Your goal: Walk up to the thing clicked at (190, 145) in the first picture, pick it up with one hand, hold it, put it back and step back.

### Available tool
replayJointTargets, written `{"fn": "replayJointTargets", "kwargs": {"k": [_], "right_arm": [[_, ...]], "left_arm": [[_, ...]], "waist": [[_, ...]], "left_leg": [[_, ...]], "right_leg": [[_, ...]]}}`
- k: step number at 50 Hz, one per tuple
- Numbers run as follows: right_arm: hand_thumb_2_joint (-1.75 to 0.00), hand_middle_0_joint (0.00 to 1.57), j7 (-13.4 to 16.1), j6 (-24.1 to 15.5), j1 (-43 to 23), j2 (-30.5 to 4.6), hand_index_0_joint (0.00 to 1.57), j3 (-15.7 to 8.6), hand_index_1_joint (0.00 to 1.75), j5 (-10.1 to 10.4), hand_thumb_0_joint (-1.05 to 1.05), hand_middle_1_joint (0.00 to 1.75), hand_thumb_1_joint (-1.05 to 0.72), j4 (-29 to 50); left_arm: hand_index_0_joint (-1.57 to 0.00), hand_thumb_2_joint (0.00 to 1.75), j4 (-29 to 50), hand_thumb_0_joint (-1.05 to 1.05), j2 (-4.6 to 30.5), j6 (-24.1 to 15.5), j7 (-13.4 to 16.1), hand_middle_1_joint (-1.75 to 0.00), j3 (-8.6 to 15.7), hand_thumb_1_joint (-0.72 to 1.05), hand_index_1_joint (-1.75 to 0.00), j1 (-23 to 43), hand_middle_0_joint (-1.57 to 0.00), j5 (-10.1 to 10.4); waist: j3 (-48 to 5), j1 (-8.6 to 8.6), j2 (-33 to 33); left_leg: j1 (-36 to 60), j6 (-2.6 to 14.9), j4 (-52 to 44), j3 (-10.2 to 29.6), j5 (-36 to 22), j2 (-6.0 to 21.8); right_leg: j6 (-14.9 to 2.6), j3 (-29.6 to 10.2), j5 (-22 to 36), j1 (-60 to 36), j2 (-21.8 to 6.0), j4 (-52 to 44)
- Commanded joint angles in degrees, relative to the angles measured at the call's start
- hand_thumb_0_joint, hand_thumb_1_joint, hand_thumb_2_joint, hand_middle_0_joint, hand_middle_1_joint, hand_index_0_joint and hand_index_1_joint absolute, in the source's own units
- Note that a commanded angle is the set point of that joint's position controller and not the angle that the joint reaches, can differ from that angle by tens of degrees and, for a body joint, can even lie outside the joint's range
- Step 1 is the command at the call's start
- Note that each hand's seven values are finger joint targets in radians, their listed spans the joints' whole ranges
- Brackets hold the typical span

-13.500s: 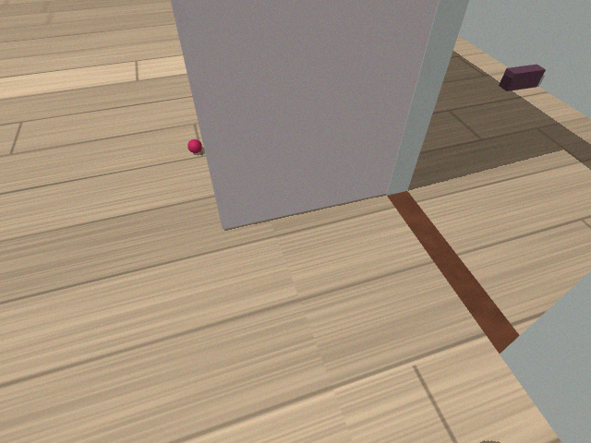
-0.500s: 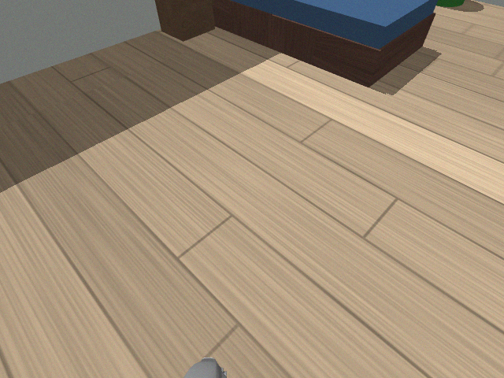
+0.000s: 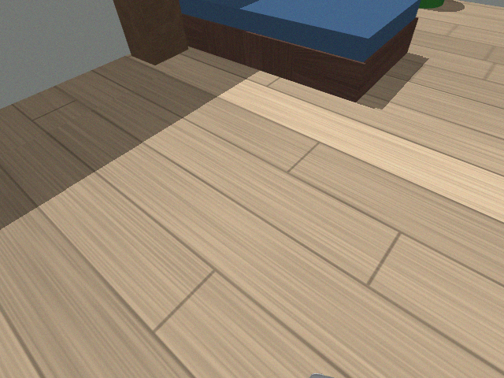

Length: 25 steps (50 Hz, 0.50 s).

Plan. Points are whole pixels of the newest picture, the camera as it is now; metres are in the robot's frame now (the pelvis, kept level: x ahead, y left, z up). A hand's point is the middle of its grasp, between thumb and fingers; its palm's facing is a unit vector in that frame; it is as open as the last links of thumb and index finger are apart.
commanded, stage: walk up
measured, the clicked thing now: out of the picture -0.28 -1.00 -0.71
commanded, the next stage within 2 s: none
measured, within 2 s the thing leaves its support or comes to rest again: neither
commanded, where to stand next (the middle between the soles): +0.78 +0.03 m, yaw -2 degrees
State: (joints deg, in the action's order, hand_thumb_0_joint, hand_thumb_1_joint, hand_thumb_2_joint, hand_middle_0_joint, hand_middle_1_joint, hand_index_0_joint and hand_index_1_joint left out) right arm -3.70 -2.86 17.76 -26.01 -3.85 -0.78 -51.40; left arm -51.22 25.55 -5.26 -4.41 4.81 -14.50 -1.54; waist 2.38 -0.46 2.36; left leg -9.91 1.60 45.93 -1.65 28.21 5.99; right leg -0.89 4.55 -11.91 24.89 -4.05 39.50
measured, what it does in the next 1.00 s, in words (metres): walks ahead: left foot, then right foot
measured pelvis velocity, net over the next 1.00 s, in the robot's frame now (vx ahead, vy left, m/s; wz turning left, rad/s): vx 0.43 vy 0.00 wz -0.02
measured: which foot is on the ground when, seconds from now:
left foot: up 0.00-0.36, down 0.38-0.78, up 0.80-1.00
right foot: down 0.00-0.40, up 0.42-0.74, down 0.76-1.00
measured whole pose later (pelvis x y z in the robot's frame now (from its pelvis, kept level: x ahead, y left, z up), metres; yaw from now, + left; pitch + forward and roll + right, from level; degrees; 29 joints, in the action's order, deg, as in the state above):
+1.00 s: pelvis +0.43 +0.00 +0.02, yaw -1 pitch -2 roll +0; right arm -4.7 -1.6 16.2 -25.3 -3.0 -0.7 -50.4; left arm -49.0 22.4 -5.2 -2.3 2.4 -18.2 -0.7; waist 3.5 1.8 4.4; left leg -27.4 0.4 51.9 0.1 20.1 4.1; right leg -1.5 4.6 -13.0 13.9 -2.3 28.9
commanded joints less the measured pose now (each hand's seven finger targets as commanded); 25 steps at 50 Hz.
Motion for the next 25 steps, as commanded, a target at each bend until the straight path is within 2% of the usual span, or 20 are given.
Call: {"fn": "replayJointTargets", "kwargs": {"k": [1, 2, 4, 6, 8, 11, 13, 14, 15, 16, 17, 18, 19, 20, 21, 22, 23, 24, 25], "right_arm": [[-0.90, 0.20, 1.62, -1.49, -5.52, -11.94, 0.20, -2.71, 0.30, 0.89, 0.00, 0.30, -0.90, 6.20], [-0.90, 0.20, 1.28, -1.58, -4.70, -11.38, 0.20, -2.65, 0.30, 1.44, 0.00, 0.30, -0.90, 4.87], [-0.90, 0.20, 0.74, -1.21, -1.27, -10.20, 0.20, -2.43, 0.30, 1.13, 0.00, 0.30, -0.90, 2.84], [-0.90, 0.20, 0.00, -0.78, -0.59, -9.49, 0.20, -2.56, 0.30, 0.49, 0.00, 0.30, -0.90, 2.32], [-0.90, 0.20, -0.56, -0.66, -3.32, -8.79, 0.20, -2.48, 0.30, -0.05, 0.00, 0.30, -0.90, 3.58], [-0.90, 0.20, -1.30, -0.78, -8.45, -7.45, 0.20, -2.48, 0.30, -0.41, 0.00, 0.30, -0.90, 5.89], [-0.90, 0.20, -1.50, -1.18, -8.73, -7.55, 0.20, -2.65, 0.30, -0.32, 0.00, 0.30, -0.90, 6.25], [-0.90, 0.20, -1.51, -1.28, -8.69, -7.59, 0.20, -2.86, 0.30, -0.35, 0.00, 0.30, -0.90, 6.03], [-0.90, 0.20, -1.48, -1.30, -7.76, -7.57, 0.20, -3.04, 0.30, -0.29, 0.00, 0.30, -0.90, 5.77], [-0.90, 0.20, -1.33, -1.41, -5.85, -7.64, 0.20, -3.23, 0.30, -0.30, 0.00, 0.30, -0.90, 5.27], [-0.90, 0.20, -0.88, -1.61, -0.41, -9.51, 0.20, -4.09, 0.30, -0.45, 0.00, 0.30, -0.90, 3.82], [-0.90, 0.20, -0.10, -2.00, 5.64, -12.05, 0.20, -5.11, 0.30, -0.94, 0.00, 0.30, -0.90, 1.86], [-0.90, 0.20, 0.78, -2.24, 10.53, -17.01, 0.20, -6.54, 0.30, -1.84, 0.00, 0.30, -0.90, 1.95], [-0.90, 0.20, 1.06, -2.42, 7.70, -19.64, 0.20, -6.85, 0.30, 0.28, 0.00, 0.30, -0.90, 4.58], [-0.90, 0.20, 1.06, -2.21, 4.96, -18.62, 0.20, -6.98, 0.30, 1.60, 0.00, 0.30, -0.90, 4.84], [-0.90, 0.20, 1.35, -2.24, 1.86, -16.31, 0.20, -5.80, 0.30, 1.47, 0.00, 0.30, -0.90, 5.51], [-0.90, 0.20, 1.59, -2.35, -0.29, -14.10, 0.20, -4.71, 0.30, 1.25, 0.00, 0.30, -0.90, 5.91], [-0.90, 0.20, 1.71, -2.62, -0.91, -12.31, 0.20, -3.99, 0.30, 1.23, 0.00, 0.30, -0.90, 6.06], [-0.90, 0.20, 1.68, -2.86, -1.63, -11.99, 0.20, -3.62, 0.30, 1.19, 0.00, 0.30, -0.90, 5.96]], "left_arm": [[-0.20, 0.90, 2.97, 0.00, 20.01, -1.31, 2.38, -0.30, 4.60, 0.90, -0.30, -7.27, -0.20, 1.55], [-0.20, 0.90, 3.10, 0.00, 17.66, -1.35, 2.58, -0.30, 4.14, 0.90, -0.30, -5.16, -0.20, 1.70], [-0.20, 0.90, 3.38, 0.00, 14.50, -1.43, 2.64, -0.30, 3.18, 0.90, -0.30, -3.48, -0.20, 1.63], [-0.20, 0.90, 3.82, 0.00, 13.65, -1.76, 2.62, -0.30, 2.81, 0.90, -0.30, -3.98, -0.20, 1.55], [-0.20, 0.90, 4.44, 0.00, 13.88, -1.89, 2.70, -0.30, 2.95, 0.90, -0.30, -4.50, -0.20, 1.35], [-0.20, 0.90, 4.93, 0.00, 14.69, -2.04, 2.64, -0.30, 3.09, 0.90, -0.30, -5.73, -0.20, 1.02], [-0.20, 0.90, 5.60, 0.00, 15.02, -1.84, 2.57, -0.30, 3.03, 0.90, -0.30, -4.46, -0.20, 1.14], [-0.20, 0.90, 5.53, 0.00, 14.93, -1.55, 2.55, -0.30, 2.82, 0.90, -0.30, -4.47, -0.20, 1.31], [-0.20, 0.90, 5.63, 0.00, 15.07, -1.26, 2.57, -0.30, 2.79, 0.90, -0.30, -4.13, -0.20, 1.26], [-0.20, 0.90, 5.79, 0.00, 15.17, -0.96, 2.61, -0.30, 2.63, 0.90, -0.30, -3.64, -0.20, 1.29], [-0.20, 0.90, 6.17, 0.00, 14.09, -0.91, 2.61, -0.30, 2.21, 0.90, -0.30, -3.12, -0.20, 1.02], [-0.20, 0.90, 5.96, 0.00, 11.29, -0.69, 2.80, -0.30, 0.88, 0.90, -0.30, -5.49, -0.20, 1.20], [-0.20, 0.90, 6.86, 0.00, 6.08, -0.52, 2.80, -0.30, -0.68, 0.90, -0.30, -7.67, -0.20, 1.55], [-0.20, 0.90, 6.29, 0.00, 10.04, -0.10, 3.40, -0.30, 0.44, 0.90, -0.30, -8.61, -0.20, 2.18], [-0.20, 0.90, 5.28, 0.00, 13.92, 0.05, 3.73, -0.30, 0.65, 0.90, -0.30, -5.20, -0.20, 1.75], [-0.20, 0.90, 4.53, 0.00, 13.37, 0.01, 3.49, -0.30, 0.42, 0.90, -0.30, -5.57, -0.20, 2.06], [-0.20, 0.90, 3.23, 0.00, 12.34, -0.06, 3.34, -0.30, 0.47, 0.90, -0.30, -7.59, -0.20, 2.32], [-0.20, 0.90, 2.14, 0.00, 11.92, 0.06, 3.02, -0.30, 0.65, 0.90, -0.30, -8.40, -0.20, 2.42], [-0.20, 0.90, 1.40, 0.00, 11.21, 0.37, 2.71, -0.30, 0.70, 0.90, -0.30, -9.99, -0.20, 2.26]], "waist": [[0.23, 5.12, -8.99], [0.67, 4.23, -8.69], [0.46, 1.69, -11.19], [0.80, 1.63, -11.78], [1.40, 2.43, -10.72], [1.02, 3.78, -10.12], [-0.28, 3.01, -9.60], [-0.60, 2.78, -8.94], [-0.88, 2.05, -8.42], [-0.95, 0.59, -7.39], [-3.38, -2.78, -3.47], [-6.84, -4.91, 4.04], [-9.05, -6.18, 17.71], [-8.71, -5.07, 12.20], [-5.10, -4.63, 4.01], [-1.71, -2.76, 1.48], [-0.21, -1.11, 2.69], [0.33, -0.45, 4.15], [0.24, 0.77, 6.09]], "left_leg": [[-31.78, 0.34, 25.89, 7.15, -4.28, -1.90], [-30.86, 0.67, 23.87, 7.19, -8.03, -1.15], [-25.65, 0.17, 16.59, 6.15, -10.27, 0.45], [-23.90, -1.00, 11.38, 4.23, -11.76, -0.01], [-22.69, -1.85, 3.53, 2.28, -12.00, -0.05], [-20.55, -1.37, -5.59, 0.90, -16.97, 0.05], [-16.05, -0.78, -9.77, -0.73, -19.62, -0.55], [-13.38, -0.48, -10.49, -2.05, -19.92, -1.39], [-10.50, -0.09, -11.29, -3.07, -19.49, -2.04], [-5.64, 0.23, -13.14, -4.11, -19.59, -2.91], [2.68, 1.34, -13.80, -3.31, -19.44, -3.39], [11.75, 3.34, -15.96, -0.63, -13.11, -3.30], [18.26, 7.26, -21.83, 20.87, -3.88, 10.32], [16.27, 13.15, -33.10, 42.25, 6.05, 19.75], [10.74, 14.44, -32.60, 38.84, 5.17, 19.39], [7.09, 12.95, -31.61, 29.41, -0.37, 16.83], [5.34, 11.39, -30.84, 22.43, -7.04, 14.00], [3.05, 10.63, -30.36, 16.60, -15.13, 12.21], [-0.36, 10.43, -29.98, 12.28, -18.95, 11.57]], "right_leg": [[-12.77, -39.36, -25.84, -22.05, -20.22, -28.87], [-11.95, -31.36, -20.88, -20.78, -16.94, -27.70], [-10.25, -20.43, -11.69, -16.63, -13.12, -26.78], [-10.76, -14.40, -3.22, -15.95, -11.40, -26.08], [-11.79, -11.27, -2.37, -15.16, -11.41, -25.98], [-10.91, -8.74, 1.43, -16.83, -11.15, -24.38], [-10.07, -6.89, 4.17, -16.63, -10.94, -22.31], [-9.85, -6.23, 3.62, -15.43, -10.71, -21.19], [-9.56, -5.79, 2.89, -14.35, -10.72, -19.61], [-9.05, -5.03, 3.24, -11.59, -10.40, -16.40], [-7.78, -4.20, 8.85, -8.87, -9.41, -8.32], [-6.13, -0.28, 10.51, -4.12, -5.00, 6.33], [-2.71, 0.02, -7.84, 7.74, 1.17, 23.99], [-2.52, -4.86, -19.09, 14.23, 6.05, 29.96], [-2.83, -9.75, -16.05, 14.12, 2.70, 33.36], [-2.60, -11.16, -11.81, 13.77, 1.01, 32.41], [-2.11, -11.12, -9.13, 12.43, -0.44, 29.30], [-2.01, -9.47, -8.31, 10.58, -1.58, 26.20], [-1.18, -8.51, -7.93, 7.21, -2.55, 22.71]]}}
